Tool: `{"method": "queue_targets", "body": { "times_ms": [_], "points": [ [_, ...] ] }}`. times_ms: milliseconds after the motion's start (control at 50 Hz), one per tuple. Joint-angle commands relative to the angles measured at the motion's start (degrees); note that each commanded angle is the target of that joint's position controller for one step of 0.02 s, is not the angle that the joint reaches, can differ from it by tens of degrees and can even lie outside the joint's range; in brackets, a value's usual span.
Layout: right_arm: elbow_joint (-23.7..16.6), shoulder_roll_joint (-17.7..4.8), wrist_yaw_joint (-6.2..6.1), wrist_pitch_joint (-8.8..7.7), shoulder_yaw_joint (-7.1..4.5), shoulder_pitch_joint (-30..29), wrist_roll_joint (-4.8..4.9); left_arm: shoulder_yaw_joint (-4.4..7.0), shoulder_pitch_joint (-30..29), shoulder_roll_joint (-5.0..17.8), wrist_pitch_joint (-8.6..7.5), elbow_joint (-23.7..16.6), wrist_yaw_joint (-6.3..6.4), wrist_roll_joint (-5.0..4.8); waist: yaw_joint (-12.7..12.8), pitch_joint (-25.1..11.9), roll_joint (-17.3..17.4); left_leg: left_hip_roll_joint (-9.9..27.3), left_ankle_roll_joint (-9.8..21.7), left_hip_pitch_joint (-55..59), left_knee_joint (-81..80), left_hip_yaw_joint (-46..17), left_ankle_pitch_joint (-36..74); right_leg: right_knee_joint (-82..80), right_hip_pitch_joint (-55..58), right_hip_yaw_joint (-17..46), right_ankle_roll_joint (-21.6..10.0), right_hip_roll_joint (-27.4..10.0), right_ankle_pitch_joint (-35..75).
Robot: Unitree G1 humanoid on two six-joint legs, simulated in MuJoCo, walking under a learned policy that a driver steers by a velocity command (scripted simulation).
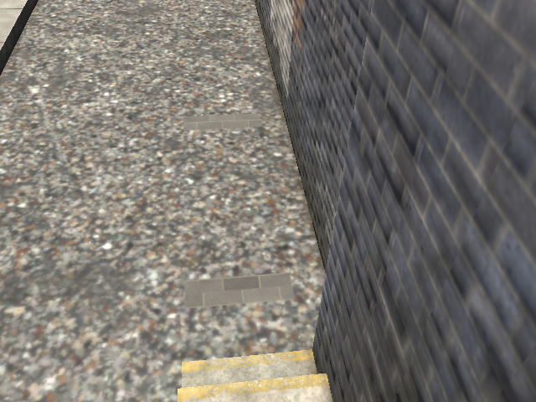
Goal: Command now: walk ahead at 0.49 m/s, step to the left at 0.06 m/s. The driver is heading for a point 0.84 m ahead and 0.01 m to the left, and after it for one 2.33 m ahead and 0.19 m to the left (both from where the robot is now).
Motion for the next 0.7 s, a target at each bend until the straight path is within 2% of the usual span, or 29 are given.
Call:
{"method": "queue_targets", "body": {
  "times_ms": [20, 60, 120, 180, 220, 240, 260, 280, 300, 320, 340, 360, 380, 400, 420, 440, 460, 480, 500, 520, 540, 560, 580, 600, 620, 640, 660, 680, 700],
  "points": [
    [-1.6, -5.8, -0.14, -2.38, 0.13, -3.7, 1.34, 0.33, 4.6, 2.1, 2.01, -0.5, -0.67, -0.44, 4.3, 8.4, 8.3, 13.0, 5.8, -8.3, -14.1, -15.3, 19.4, -18.2, 2.9, 6.9, 0.3, -1.0, 17.6],
    [-1.3, -5.9, -1.29, -2.97, 0.34, -2.2, 3.03, -0.18, -5.0, 2.8, 0.31, -2.9, -1.47, 0.19, 1.3, 10.7, 6.4, 12.4, 5.7, -3.6, -13.3, -15.5, 10.2, -33.4, 2.6, 8.7, -1.1, -2.4, 28.4],
    [-2.3, -5.5, -2.30, -1.71, 0.84, 0.0, 0.98, -0.69, -11.4, 1.5, -0.35, -4.5, -2.90, 0.09, -1.7, 8.7, 3.6, 12.0, 7.8, -6.9, -8.4, -16.7, -3.4, -37.3, 10.1, 5.6, -2.1, -1.2, 33.4],
    [-1.7, -4.4, -2.02, -2.12, 0.89, 3.7, -0.31, -0.34, -16.0, 2.6, -3.03, -7.0, -2.81, -0.80, -5.5, 13.9, 4.2, 10.6, 10.1, -4.6, -3.9, -17.2, 3.0, -47.2, 11.2, 4.8, -1.0, -1.5, 26.4],
    [-1.5, -4.4, -2.07, -1.99, 0.44, 3.9, -1.24, -0.78, -14.8, 2.3, -3.93, -6.9, -2.77, -1.68, -6.7, 13.6, 4.5, 8.7, 10.4, -4.8, -1.1, -16.7, 10.1, -55.3, 18.7, 3.3, -0.7, -3.0, 25.2],
    [-1.5, -4.2, -2.05, -1.91, 0.23, 4.7, -1.84, -0.54, -12.4, 3.0, -4.14, -6.1, -2.83, -2.24, -6.9, 13.7, 3.4, 8.3, 10.2, -3.6, 1.3, -16.0, 11.2, -61.1, 21.7, 3.3, -1.1, -4.9, 26.6],
    [-1.1, -4.5, -2.95, -0.75, -0.21, 4.4, -1.72, -0.71, -11.4, 2.9, -4.08, -4.8, -2.92, -2.15, -7.5, 13.3, 5.8, 8.1, 10.2, -2.7, 3.5, -16.6, 8.0, -66.1, 24.6, 4.2, -1.8, -8.2, 28.4],
    [-1.3, -4.6, -3.00, -0.41, -0.30, 2.9, -1.83, -0.29, -8.9, 4.5, -3.99, -3.7, -3.15, -1.36, -6.8, 12.6, 5.1, 8.2, 10.3, -2.9, 7.5, -18.0, 10.0, -65.0, 27.2, 5.7, -2.7, -10.1, 32.7],
    [-1.9, -4.8, -2.60, -0.11, -0.28, 2.4, -2.28, 0.06, -6.9, 5.9, -3.76, -3.2, -2.93, -1.49, -6.3, 11.2, 4.2, 7.7, 10.3, -1.9, 11.6, -18.1, 12.5, -64.9, 29.2, 4.3, -3.2, -9.6, 29.8],
    [-2.2, -4.0, -2.16, 1.17, -0.41, 1.8, -4.22, 0.54, -1.6, 7.1, -4.07, -1.2, -2.25, -0.88, -5.2, 8.8, 2.9, 5.0, 9.5, -0.6, 20.4, -15.3, 14.2, -67.5, 34.8, 3.1, -3.5, -8.8, 27.5],
    [-2.0, -3.6, -2.32, 2.32, -0.14, 5.1, -4.12, 0.85, 2.3, 6.3, -4.30, -0.3, -0.81, -0.54, -4.3, 8.0, -1.8, 2.7, 8.2, 1.5, 26.7, -10.8, 16.2, -77.2, 37.6, -4.2, -1.9, -6.3, 22.7],
    [-0.9, -5.2, -2.51, 4.00, -0.57, 6.9, -3.77, 1.66, 9.0, 8.5, -4.38, 2.6, -0.33, 0.50, -3.6, 5.7, -5.1, 2.2, 8.1, -4.6, 38.7, -10.4, 11.2, -78.0, 49.6, -3.5, -1.5, -9.6, 24.8],
    [-0.9, -3.8, -2.31, 4.29, -0.55, 8.9, -2.56, 2.09, 13.0, 10.0, -4.57, 3.9, -1.30, 1.63, -3.5, 1.9, -8.7, -1.5, 6.6, -12.1, 50.2, -5.7, -11.9, -70.3, 58.7, -2.9, 0.1, -12.5, 36.0],
    [-1.1, -1.3, -2.67, 4.58, -0.40, 14.7, -0.88, 1.95, 18.6, 12.5, -4.43, 4.7, -2.69, 1.13, -3.5, -7.4, -15.8, -3.7, 4.4, -22.7, 66.7, -1.8, -37.1, -47.2, 75.0, 0.3, -4.3, -19.0, 56.3],
    [-2.5, -1.7, -3.96, 6.23, -0.68, 13.0, -1.14, 1.10, 21.0, 10.8, -5.01, 4.8, -3.94, -0.97, -1.5, -9.9, -12.4, -3.0, 3.9, -36.5, 77.0, -1.8, -37.6, -38.2, 80.0, 8.3, -9.3, -23.4, 46.2],
    [-4.4, -3.5, -4.25, 6.79, -0.74, 6.6, -2.82, 0.23, 22.9, 8.7, -5.65, 4.3, -4.33, -3.42, 1.4, -6.3, -9.6, -1.7, 2.6, -42.3, 74.7, -1.6, -29.2, -43.9, 73.2, 12.2, -10.0, -24.9, 33.0],
    [-8.2, -3.0, -3.36, 7.04, -0.54, -2.5, -4.21, 1.58, 21.4, 13.2, -6.44, 4.7, -2.51, -4.78, 2.9, -1.7, -16.6, -0.9, 1.4, -49.1, 72.7, -1.3, -21.0, -55.0, 64.8, 26.5, -19.1, -30.3, -1.6],
    [-7.7, -5.0, -3.57, 7.66, -1.12, -6.3, -4.62, 0.23, 20.0, 10.3, -5.56, 3.9, -0.57, -4.99, 1.9, 3.4, -6.6, -0.1, 0.6, -48.7, 68.1, -2.3, -16.9, -60.3, 57.3, 26.8, -17.3, -29.4, -8.5],
    [-7.8, -4.6, -3.32, 8.31, -0.86, -7.7, -3.92, -0.69, 20.5, 10.3, -5.55, 3.6, 0.32, -3.80, 2.2, 6.1, -8.5, -0.3, 0.1, -45.7, 66.2, -1.7, -18.3, -60.1, 50.3, 26.2, -17.2, -29.0, -1.5],
    [-7.1, -4.0, -3.32, 8.75, -0.75, -8.1, -3.70, -2.75, 17.1, 4.9, -6.54, 2.5, 0.70, -2.28, -0.8, 9.4, 0.5, 2.3, -0.7, -39.0, 45.8, -11.9, 6.2, -55.4, 40.2, 13.5, -11.1, -23.0, 5.2],
    [-6.3, -1.8, -3.28, 9.90, -0.08, -7.7, -2.53, -3.33, 14.7, 5.2, -7.21, 1.9, 1.36, -1.87, -2.1, 8.3, -3.4, 1.0, -1.2, -32.9, 42.6, -7.9, 4.8, -53.8, 34.8, 12.0, -10.4, -22.2, 11.8],
    [-6.7, -0.3, -2.69, 11.24, 0.81, -8.4, -2.08, -4.40, 11.7, 2.6, -7.63, 2.0, 2.16, -4.24, -4.4, 8.7, -0.1, 1.7, -3.1, -22.9, 24.9, -8.7, 19.5, -56.6, 26.8, 3.6, -7.2, -16.0, 15.4],
    [-6.9, 3.0, -2.49, 11.70, 1.97, -8.3, -2.33, -5.22, 9.6, 3.0, -8.32, 1.4, 2.62, -4.34, -4.8, 7.4, -5.6, 0.9, -3.9, -16.1, 19.1, -6.1, 22.7, -56.7, 25.1, 3.1, -7.4, -16.3, 18.6],
    [-4.5, 3.3, -2.84, 11.84, 1.97, -5.8, -2.29, -4.73, 9.1, 5.2, -9.35, 1.0, 2.22, -4.70, -5.0, 4.3, -11.4, -0.5, -3.2, -7.1, 24.6, -2.1, 27.8, -54.8, 20.5, 1.9, -8.0, -16.4, 24.5],
    [-6.6, -1.0, -2.55, 11.63, 0.69, -8.6, -2.33, -3.59, 11.9, 5.5, -10.16, 2.9, 3.24, -6.55, -4.9, 3.3, -8.5, 1.6, -1.9, -15.3, 19.4, -8.3, 44.6, -47.6, 27.0, 1.8, -6.1, -13.9, 12.4],
    [-8.0, -2.4, -2.38, 11.43, 0.32, -10.7, -1.88, -3.84, 13.4, 4.2, -10.46, 3.7, 3.90, -7.56, -4.0, 4.7, -7.8, 1.9, -1.6, -18.3, 14.3, -9.5, 47.1, -46.5, 28.4, 3.6, -5.8, -13.8, 4.4],
    [-9.4, -2.1, -1.74, 11.35, 0.48, -13.6, -1.98, -3.99, 14.3, 3.4, -10.48, 3.6, 4.49, -7.63, -3.6, 6.6, -5.2, 2.0, -1.8, -18.8, 8.9, -9.6, 52.8, -45.0, 26.0, 3.5, -6.0, -12.3, -6.4],
    [-11.7, -2.9, -0.59, 10.81, 0.70, -18.9, -3.65, -4.03, 12.7, 3.1, -10.94, 4.0, 3.94, -7.00, -2.3, 7.3, -6.3, 2.8, -3.4, -20.9, 11.5, -8.9, 57.8, -41.0, 24.0, 7.5, -8.8, -12.5, -18.9],
    [-13.1, -2.9, -0.05, 10.68, 0.53, -20.5, -3.69, -3.69, 13.0, 3.1, -10.76, 3.9, 3.78, -6.03, -1.4, 6.9, -4.7, 2.4, -4.4, -23.1, 12.2, -9.8, 55.7, -39.3, 24.4, 9.8, -10.1, -12.9, -23.5]
  ]
}}
Keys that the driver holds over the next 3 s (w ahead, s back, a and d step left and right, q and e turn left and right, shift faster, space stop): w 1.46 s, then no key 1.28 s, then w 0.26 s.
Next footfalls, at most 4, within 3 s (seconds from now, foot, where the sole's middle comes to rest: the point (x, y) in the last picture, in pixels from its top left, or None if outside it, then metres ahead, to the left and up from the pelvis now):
0.38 right None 0.27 -0.16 -0.96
0.92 left None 0.49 0.12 -1.17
1.52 right None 0.73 -0.09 -1.37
1.82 left None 0.74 0.12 -1.37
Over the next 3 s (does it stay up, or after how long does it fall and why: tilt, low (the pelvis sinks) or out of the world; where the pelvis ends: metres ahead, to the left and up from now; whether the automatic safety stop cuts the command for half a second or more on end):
stays up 0.73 0.04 -0.61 its command is cut before an obstacle from the start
